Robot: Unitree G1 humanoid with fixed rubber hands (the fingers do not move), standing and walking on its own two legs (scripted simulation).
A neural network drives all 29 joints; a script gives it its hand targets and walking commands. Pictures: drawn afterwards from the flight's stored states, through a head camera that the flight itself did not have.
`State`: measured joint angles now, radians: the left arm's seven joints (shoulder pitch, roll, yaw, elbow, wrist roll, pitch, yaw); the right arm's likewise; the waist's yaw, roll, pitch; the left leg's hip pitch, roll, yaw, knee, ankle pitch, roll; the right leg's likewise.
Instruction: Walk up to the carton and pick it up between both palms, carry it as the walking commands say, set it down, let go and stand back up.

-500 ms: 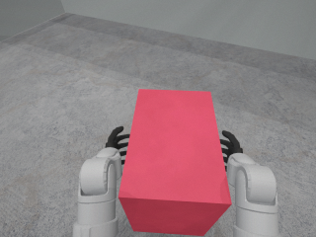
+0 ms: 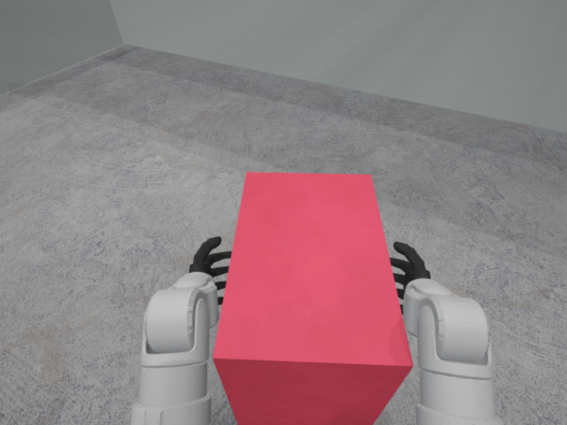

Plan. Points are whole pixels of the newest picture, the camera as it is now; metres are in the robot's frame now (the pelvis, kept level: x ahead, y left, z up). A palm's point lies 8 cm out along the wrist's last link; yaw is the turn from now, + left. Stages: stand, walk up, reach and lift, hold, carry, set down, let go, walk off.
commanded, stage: carry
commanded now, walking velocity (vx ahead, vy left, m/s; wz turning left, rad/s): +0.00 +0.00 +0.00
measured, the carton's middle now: (305, 301) +0.30 +0.00 +0.02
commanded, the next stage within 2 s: hold in 1.10 s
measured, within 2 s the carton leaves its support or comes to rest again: neither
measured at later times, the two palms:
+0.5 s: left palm (202, 286) +0.28 +0.14 +0.08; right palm (409, 294) +0.28 -0.14 +0.07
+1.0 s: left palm (208, 292) +0.28 +0.14 +0.06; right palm (411, 297) +0.28 -0.14 +0.06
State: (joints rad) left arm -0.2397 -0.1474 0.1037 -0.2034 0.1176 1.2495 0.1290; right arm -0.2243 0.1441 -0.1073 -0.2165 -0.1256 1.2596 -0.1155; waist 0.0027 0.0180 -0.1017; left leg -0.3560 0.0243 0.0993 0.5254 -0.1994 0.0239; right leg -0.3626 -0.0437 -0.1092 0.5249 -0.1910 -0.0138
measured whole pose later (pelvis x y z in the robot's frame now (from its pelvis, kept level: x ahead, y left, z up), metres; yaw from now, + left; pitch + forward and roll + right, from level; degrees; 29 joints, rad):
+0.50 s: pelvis +0.00 +0.01 +0.00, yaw +0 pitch +2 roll +0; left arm -0.24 -0.15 0.11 -0.13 0.13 1.16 0.11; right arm -0.22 0.14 -0.12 -0.15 -0.14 1.17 -0.10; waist 0.00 0.02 -0.10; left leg -0.37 0.01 0.11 0.52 -0.20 0.03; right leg -0.38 -0.06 -0.10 0.53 -0.19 -0.01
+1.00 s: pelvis +0.00 +0.00 +0.00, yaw +0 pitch +3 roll +0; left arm -0.22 -0.14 0.11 -0.08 0.12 1.07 0.11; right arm -0.21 0.14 -0.11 -0.10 -0.14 1.09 -0.11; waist 0.00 0.02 -0.09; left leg -0.38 0.03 0.10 0.54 -0.21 0.02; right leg -0.39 -0.04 -0.11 0.54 -0.20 -0.02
